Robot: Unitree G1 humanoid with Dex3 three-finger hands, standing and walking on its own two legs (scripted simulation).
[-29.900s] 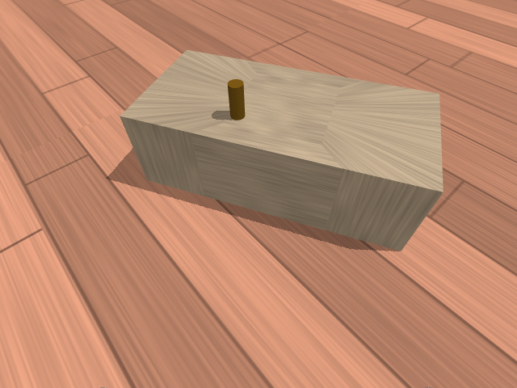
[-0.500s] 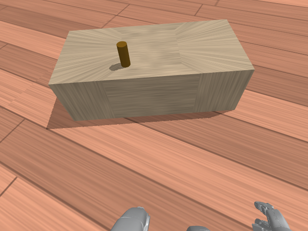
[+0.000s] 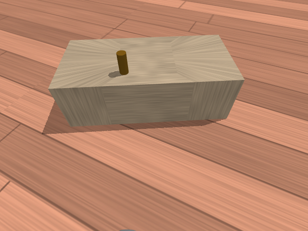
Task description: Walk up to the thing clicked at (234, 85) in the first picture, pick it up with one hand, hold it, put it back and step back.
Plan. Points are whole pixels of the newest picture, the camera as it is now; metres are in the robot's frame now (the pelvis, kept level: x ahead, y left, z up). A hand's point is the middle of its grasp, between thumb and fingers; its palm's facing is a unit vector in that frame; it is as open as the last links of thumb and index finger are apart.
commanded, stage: step back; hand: left
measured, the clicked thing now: (122, 63) +1.12 +0.24 -0.27
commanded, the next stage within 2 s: stand in 0.52 s
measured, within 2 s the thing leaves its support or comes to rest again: neither
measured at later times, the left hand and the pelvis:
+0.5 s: hand (68, 223) +0.15 +0.27 -0.14, palm faces +0.02 -0.93 -0.36, open 7.4 cm; pelvis +0.05 +0.01 +0.00, yaw +1 degrees
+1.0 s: hand out of the picture +0.10 +0.25 -0.14, palm faces -0.02 -0.94 -0.33, open 7.4 cm; pelvis +0.03 +0.00 +0.02, yaw +0 degrees
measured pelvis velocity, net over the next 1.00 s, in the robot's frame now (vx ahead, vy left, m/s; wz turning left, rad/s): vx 0.03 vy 0.00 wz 0.01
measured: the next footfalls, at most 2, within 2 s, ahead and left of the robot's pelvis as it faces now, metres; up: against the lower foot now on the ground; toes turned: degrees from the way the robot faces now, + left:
none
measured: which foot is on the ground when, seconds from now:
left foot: down 0.00-1.00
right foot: down 0.00-1.00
